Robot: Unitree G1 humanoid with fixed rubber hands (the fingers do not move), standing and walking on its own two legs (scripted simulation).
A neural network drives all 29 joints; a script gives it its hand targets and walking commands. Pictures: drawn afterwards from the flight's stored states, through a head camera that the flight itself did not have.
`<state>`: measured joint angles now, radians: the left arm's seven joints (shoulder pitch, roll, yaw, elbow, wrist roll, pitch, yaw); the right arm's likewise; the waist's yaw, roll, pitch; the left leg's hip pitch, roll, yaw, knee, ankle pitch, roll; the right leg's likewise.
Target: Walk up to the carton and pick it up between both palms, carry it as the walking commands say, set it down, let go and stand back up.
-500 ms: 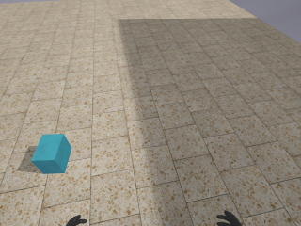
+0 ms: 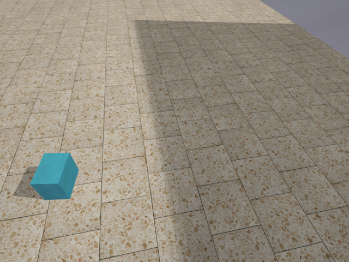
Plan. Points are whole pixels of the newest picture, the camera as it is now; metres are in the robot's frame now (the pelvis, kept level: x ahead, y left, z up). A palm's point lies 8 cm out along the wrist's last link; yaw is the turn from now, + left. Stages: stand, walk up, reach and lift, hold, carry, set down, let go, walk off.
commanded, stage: stand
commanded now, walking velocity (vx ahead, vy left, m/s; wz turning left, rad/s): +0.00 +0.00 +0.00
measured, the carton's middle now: (57, 176) +0.69 +0.70 -0.67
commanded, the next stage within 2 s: walk up in 0.76 s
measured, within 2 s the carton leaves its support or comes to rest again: neither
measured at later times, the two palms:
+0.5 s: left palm out of the picture +0.07 +0.23 -0.12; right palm out of the picture +0.09 -0.26 -0.12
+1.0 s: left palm out of the picture +0.05 +0.23 -0.13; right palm out of the picture +0.05 -0.23 -0.13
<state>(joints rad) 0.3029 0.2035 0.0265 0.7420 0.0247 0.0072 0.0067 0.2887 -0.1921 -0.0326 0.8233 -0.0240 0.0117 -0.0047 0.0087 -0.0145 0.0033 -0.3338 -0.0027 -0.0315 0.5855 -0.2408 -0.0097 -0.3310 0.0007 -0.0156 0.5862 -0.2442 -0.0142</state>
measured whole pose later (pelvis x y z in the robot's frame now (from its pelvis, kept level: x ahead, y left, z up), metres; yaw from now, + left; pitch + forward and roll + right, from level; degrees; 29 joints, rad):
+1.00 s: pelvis +0.04 +0.00 +0.01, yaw +0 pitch -3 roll +0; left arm 0.29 0.17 0.04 1.04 0.02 0.00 0.05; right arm 0.24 -0.16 -0.04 1.10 -0.03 0.02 -0.05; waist -0.01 0.00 0.05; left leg -0.17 0.01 -0.03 0.49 -0.26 -0.02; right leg -0.16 0.01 -0.01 0.48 -0.26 -0.01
